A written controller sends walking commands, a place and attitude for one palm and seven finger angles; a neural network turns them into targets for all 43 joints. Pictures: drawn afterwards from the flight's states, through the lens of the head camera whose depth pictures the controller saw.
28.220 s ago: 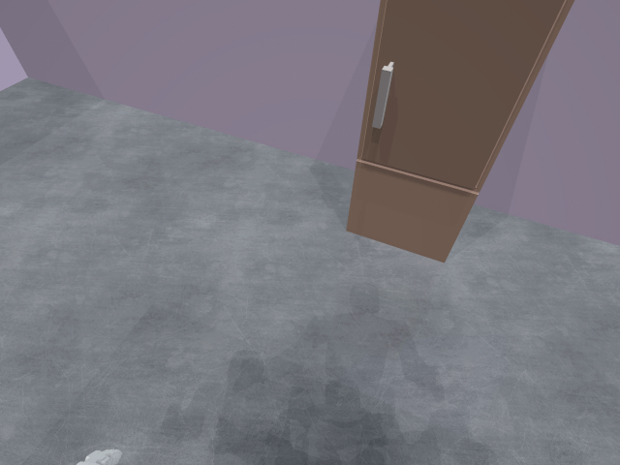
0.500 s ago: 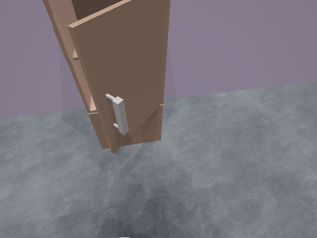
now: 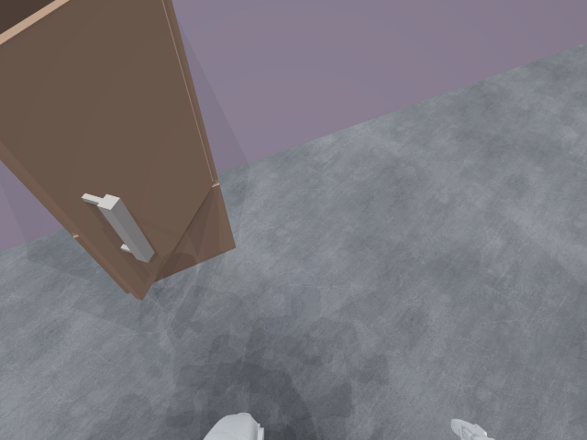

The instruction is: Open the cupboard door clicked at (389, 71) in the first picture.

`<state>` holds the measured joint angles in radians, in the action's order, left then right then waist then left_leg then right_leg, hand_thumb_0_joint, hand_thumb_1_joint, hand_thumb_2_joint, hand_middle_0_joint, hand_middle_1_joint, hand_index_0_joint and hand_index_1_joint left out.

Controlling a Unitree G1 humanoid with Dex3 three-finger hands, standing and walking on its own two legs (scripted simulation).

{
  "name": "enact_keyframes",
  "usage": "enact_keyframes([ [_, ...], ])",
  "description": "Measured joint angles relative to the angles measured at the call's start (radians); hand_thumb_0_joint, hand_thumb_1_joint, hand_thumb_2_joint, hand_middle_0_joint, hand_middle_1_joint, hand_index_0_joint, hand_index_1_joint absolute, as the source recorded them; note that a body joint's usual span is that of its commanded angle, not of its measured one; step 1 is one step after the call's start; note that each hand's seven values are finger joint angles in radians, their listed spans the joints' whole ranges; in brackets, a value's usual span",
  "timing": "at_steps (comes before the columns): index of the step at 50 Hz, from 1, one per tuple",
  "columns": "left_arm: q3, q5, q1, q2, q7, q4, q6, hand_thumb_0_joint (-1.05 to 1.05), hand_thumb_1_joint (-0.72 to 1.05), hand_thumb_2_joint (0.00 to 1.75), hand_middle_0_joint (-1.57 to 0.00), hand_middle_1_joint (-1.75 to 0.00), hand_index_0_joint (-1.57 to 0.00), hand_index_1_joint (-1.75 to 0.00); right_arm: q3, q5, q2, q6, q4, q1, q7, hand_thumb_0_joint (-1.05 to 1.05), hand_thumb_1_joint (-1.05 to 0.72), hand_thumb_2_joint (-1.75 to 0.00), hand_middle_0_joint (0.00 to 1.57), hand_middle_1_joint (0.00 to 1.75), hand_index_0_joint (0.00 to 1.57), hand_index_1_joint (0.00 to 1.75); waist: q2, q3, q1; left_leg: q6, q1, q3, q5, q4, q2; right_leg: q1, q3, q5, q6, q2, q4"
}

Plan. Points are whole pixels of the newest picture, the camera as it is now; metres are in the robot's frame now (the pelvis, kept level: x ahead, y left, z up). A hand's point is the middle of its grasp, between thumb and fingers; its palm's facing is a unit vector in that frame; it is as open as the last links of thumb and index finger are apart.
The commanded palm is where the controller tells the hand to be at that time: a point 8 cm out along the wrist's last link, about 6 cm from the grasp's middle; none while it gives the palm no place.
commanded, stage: walk to a spot facing it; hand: left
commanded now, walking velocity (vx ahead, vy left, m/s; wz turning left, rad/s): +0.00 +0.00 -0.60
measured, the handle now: (119, 228) +0.45 +0.37 -0.08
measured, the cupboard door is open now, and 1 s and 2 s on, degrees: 44 44 44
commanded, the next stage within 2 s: none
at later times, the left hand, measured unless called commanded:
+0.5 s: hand (205, 416) +0.16 +0.16 -0.16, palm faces -0.29 -0.92 -0.28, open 7.4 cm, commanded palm none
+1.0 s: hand (264, 360) +0.25 +0.07 -0.16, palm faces -0.57 -0.81 -0.15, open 7.4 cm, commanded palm none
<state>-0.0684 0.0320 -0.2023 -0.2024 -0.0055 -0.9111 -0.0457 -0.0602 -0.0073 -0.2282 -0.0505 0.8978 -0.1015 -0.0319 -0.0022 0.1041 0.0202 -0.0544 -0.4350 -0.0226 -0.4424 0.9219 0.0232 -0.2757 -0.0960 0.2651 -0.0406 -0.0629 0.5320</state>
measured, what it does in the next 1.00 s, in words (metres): steps on the spot, turning right: left foot, then right foot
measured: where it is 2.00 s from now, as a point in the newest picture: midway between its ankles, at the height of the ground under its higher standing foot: (430, 392)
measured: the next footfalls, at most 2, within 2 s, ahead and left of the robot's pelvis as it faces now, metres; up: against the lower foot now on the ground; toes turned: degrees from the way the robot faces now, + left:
left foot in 0.10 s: +0.05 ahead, +0.13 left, +0.00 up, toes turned -2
right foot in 0.42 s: +0.02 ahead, -0.14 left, +0.00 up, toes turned -18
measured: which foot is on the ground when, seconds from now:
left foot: up 0.00-0.08, down 0.10-0.42, up 0.44-0.76, down 0.78-1.00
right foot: down 0.00-0.10, up 0.12-0.40, down 0.42-0.76, up 0.78-1.00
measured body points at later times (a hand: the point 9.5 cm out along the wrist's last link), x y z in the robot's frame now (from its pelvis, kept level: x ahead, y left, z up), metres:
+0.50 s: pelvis -0.01 -0.02 -0.01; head +0.05 -0.05 +0.43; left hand +0.18 +0.20 -0.14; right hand -0.05 -0.28 -0.17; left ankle +0.00 +0.13 -0.70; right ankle -0.02 -0.13 -0.74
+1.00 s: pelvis +0.07 -0.03 +0.01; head +0.11 -0.04 +0.46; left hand +0.28 +0.12 -0.15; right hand -0.09 -0.21 -0.13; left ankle +0.07 +0.09 -0.74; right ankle +0.02 -0.17 -0.64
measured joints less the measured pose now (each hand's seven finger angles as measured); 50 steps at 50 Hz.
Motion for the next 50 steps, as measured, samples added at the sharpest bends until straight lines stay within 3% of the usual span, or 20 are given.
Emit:
enact_keyframes([
  [4,-0.004,-0.005,-0.011,-0.002,0.003,0.001,-0.009,0.00,0.90,0.90,-0.20,-0.30,-0.20,-0.30,0.014,0.005,0.014,0.023,-0.023,-0.002,-0.004,0.00,-0.91,-0.90,0.20,0.30,0.20,0.30,-0.022,-0.014,0.004,0.014,0.102,0.013,0.088,-0.265,-0.011,-0.027,-0.035,0.004,0.016,-0.025,0.023],
  [5,-0.005,-0.009,-0.016,-0.002,0.005,0.003,-0.013,0.00,0.90,0.90,-0.20,-0.30,-0.20,-0.30,0.019,0.003,0.011,0.033,-0.031,-0.013,-0.004,0.00,-0.91,-0.90,0.20,0.30,0.20,0.30,-0.015,-0.026,0.002,0.046,0.127,0.020,0.137,-0.339,0.000,-0.048,-0.035,0.019,0.021,-0.039,0.053],
  [6,-0.007,-0.011,-0.009,-0.009,0.009,0.000,-0.018,0.00,0.90,0.90,-0.20,-0.30,-0.20,-0.30,0.022,-0.002,0.018,0.041,-0.033,-0.019,-0.007,0.00,-0.91,-0.90,0.20,0.30,0.20,0.30,-0.027,-0.022,0.002,0.068,0.123,0.011,0.144,-0.332,0.000,-0.078,-0.026,0.100,0.031,-0.035,0.124],
  [8,-0.013,-0.004,0.008,-0.026,0.019,-0.003,-0.026,0.01,0.91,0.90,-0.20,-0.30,-0.20,-0.30,0.037,-0.013,0.033,0.045,-0.033,-0.035,-0.010,0.00,-0.91,-0.90,0.20,0.30,0.20,0.30,-0.049,-0.009,0.008,0.071,0.133,-0.015,0.129,-0.325,0.007,-0.149,0.010,0.207,0.056,-0.019,0.329],
  [10,-0.019,-0.002,0.022,-0.036,0.030,-0.003,-0.028,0.01,0.91,0.90,-0.20,-0.30,-0.20,-0.30,0.047,-0.018,0.042,0.043,-0.031,-0.059,-0.012,0.00,-0.91,-0.90,0.21,0.30,0.20,0.30,-0.054,0.000,0.011,0.062,0.155,-0.032,0.133,-0.353,0.020,-0.204,0.051,0.214,0.077,0.006,0.490],
  [12,-0.020,-0.005,0.033,-0.040,0.038,0.003,-0.029,0.01,0.91,0.90,-0.20,-0.30,-0.20,-0.30,0.050,-0.021,0.044,0.041,-0.025,-0.080,-0.011,0.00,-0.91,-0.90,0.21,0.30,0.20,0.30,-0.044,0.007,0.011,0.056,0.175,-0.049,0.146,-0.383,0.038,-0.225,0.087,0.202,0.090,0.036,0.542],
  [18,-0.012,-0.008,0.063,-0.042,0.049,0.015,-0.026,0.01,0.91,0.90,-0.20,-0.30,-0.19,-0.30,0.037,-0.022,0.028,0.035,-0.001,-0.127,-0.002,0.00,-0.90,-0.90,0.21,0.30,0.21,0.30,0.007,0.022,-0.013,0.030,0.197,-0.108,0.133,-0.379,0.100,-0.138,0.149,0.173,0.083,0.082,0.283],
  [22,-0.007,-0.006,0.073,-0.050,0.045,0.028,-0.001,0.01,0.91,0.90,-0.20,-0.30,-0.19,-0.30,0.019,-0.013,0.002,0.020,0.012,-0.157,0.008,0.00,-0.90,-0.90,0.21,0.30,0.21,0.30,0.024,0.017,-0.025,0.002,0.152,-0.142,0.057,-0.236,0.135,-0.036,0.155,0.015,0.036,0.074,0.058],
  [25,0.000,-0.008,0.083,-0.034,0.022,0.026,0.013,0.00,0.91,0.90,-0.20,-0.30,-0.19,-0.30,0.006,-0.005,-0.026,-0.011,0.034,-0.128,0.000,0.00,-0.91,-0.90,0.21,0.30,0.21,0.30,0.046,0.039,-0.034,-0.004,0.051,-0.052,-0.087,0.033,0.100,-0.053,0.132,0.038,0.012,0.051,0.100],
  [27,0.001,-0.008,0.077,-0.027,0.010,0.028,0.006,0.00,0.91,0.90,-0.20,-0.30,-0.19,-0.30,0.001,-0.003,-0.031,-0.020,0.038,-0.112,-0.001,0.00,-0.91,-0.90,0.21,0.30,0.20,0.30,0.037,0.040,-0.034,-0.010,0.001,-0.029,-0.065,0.138,0.075,-0.043,0.109,0.023,0.010,0.043,0.075],
  [29,0.003,-0.007,0.065,-0.021,0.005,0.026,0.001,0.00,0.91,0.90,-0.20,-0.30,-0.20,-0.30,-0.001,-0.006,-0.031,-0.021,0.031,-0.103,0.004,0.00,-0.91,-0.90,0.20,0.30,0.20,0.30,0.025,0.030,-0.034,-0.015,-0.022,-0.024,-0.030,0.154,0.061,-0.031,0.086,0.001,0.010,0.036,0.042],
  [33,0.008,-0.001,0.033,-0.011,0.013,0.014,0.000,0.00,0.91,0.90,-0.20,-0.30,-0.20,-0.30,-0.001,-0.010,-0.020,-0.008,0.010,-0.102,0.019,0.00,-0.91,-0.90,0.20,0.30,0.20,0.30,0.003,-0.005,-0.028,-0.014,0.000,-0.025,-0.009,0.026,0.039,-0.012,0.045,-0.023,0.003,0.022,-0.009],
  [37,0.005,-0.001,-0.003,-0.009,0.026,0.002,0.004,0.00,0.90,0.90,-0.20,-0.30,-0.20,-0.30,0.007,-0.010,-0.001,0.024,-0.009,-0.114,0.027,0.00,-0.91,-0.90,0.20,0.30,0.20,0.30,-0.023,-0.042,-0.015,0.001,0.093,-0.035,0.008,-0.208,0.007,-0.016,-0.002,-0.014,0.005,0.011,-0.009],
  [39,0.000,-0.006,-0.025,-0.006,0.032,-0.002,-0.002,0.01,0.90,0.90,-0.20,-0.30,-0.20,-0.30,0.016,-0.015,-0.002,0.055,-0.023,-0.137,0.022,0.00,-0.91,-0.90,0.20,0.30,0.20,0.30,-0.011,-0.069,-0.020,0.028,0.155,-0.032,0.037,-0.363,0.013,-0.057,-0.008,0.092,0.008,-0.011,0.074],
  [41,-0.008,-0.004,-0.023,-0.012,0.042,-0.014,-0.011,0.01,0.91,0.90,-0.20,-0.30,-0.20,-0.30,0.025,-0.023,0.012,0.075,-0.021,-0.154,0.014,0.00,-0.91,-0.90,0.20,0.30,0.20,0.30,-0.022,-0.063,-0.026,0.064,0.162,-0.058,0.105,-0.348,0.019,-0.126,0.030,0.187,0.017,0.005,0.258],
  [45,-0.022,0.009,-0.005,-0.028,0.067,-0.021,-0.005,0.01,0.91,0.90,-0.20,-0.30,-0.20,-0.30,0.044,-0.025,0.040,0.089,0.006,-0.225,0.010,0.00,-0.91,-0.90,0.20,0.30,0.20,0.30,-0.036,-0.060,-0.024,0.066,0.252,-0.115,0.130,-0.445,0.039,-0.270,0.101,0.069,0.042,0.068,0.560],
  [50,-0.019,0.007,0.040,-0.030,0.073,-0.014,0.001,0.01,0.91,0.90,-0.20,-0.30,-0.19,-0.30,0.057,-0.020,0.064,0.107,0.064,-0.307,0.004,0.00,-0.91,-0.90,0.21,0.30,0.20,0.30,-0.029,-0.044,-0.026,0.045,0.351,-0.188,0.130,-0.540,0.067,-0.367,0.137,-0.041,0.055,0.125,0.591],
])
